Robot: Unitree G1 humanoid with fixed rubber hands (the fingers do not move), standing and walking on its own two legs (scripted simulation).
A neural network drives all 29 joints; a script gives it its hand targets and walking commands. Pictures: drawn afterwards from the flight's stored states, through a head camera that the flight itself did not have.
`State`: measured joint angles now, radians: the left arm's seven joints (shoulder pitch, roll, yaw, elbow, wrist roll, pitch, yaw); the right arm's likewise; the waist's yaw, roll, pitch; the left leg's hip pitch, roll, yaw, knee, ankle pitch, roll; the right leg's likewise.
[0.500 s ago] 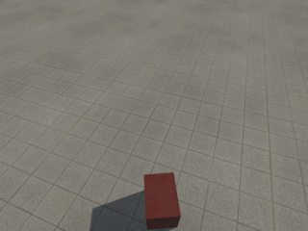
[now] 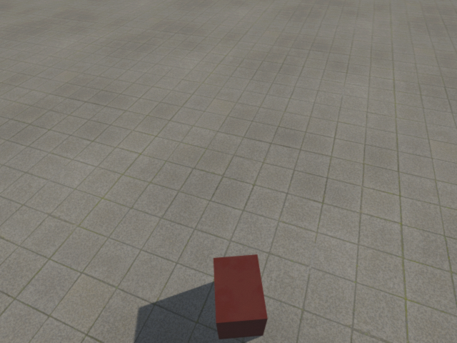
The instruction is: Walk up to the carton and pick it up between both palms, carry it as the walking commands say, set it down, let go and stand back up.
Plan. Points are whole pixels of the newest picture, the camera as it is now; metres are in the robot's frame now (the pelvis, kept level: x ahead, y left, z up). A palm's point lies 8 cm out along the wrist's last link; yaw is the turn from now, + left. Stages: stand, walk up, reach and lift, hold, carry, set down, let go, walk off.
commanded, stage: walk up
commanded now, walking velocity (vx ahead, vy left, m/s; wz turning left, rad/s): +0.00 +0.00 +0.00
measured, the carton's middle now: (238, 296) +0.45 +0.00 -0.67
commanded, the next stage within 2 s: stand in 0.60 s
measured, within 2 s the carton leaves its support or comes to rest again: neither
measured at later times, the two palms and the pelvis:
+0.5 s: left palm out of the picture -0.01 +0.22 -0.14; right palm out of the picture -0.03 -0.24 -0.15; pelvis +0.00 -0.01 +0.00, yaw +1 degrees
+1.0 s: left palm out of the picture +0.14 +0.23 -0.14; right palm out of the picture +0.14 -0.24 -0.14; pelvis -0.03 +0.00 -0.03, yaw +0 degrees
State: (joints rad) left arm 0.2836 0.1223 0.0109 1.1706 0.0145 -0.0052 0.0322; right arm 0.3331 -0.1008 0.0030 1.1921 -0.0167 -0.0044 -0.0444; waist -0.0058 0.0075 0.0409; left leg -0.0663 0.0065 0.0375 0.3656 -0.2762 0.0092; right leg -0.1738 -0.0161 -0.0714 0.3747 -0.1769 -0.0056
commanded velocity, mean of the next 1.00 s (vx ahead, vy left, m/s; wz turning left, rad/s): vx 0.00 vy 0.00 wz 0.00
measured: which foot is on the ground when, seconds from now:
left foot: down 0.00-1.00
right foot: down 0.00-1.00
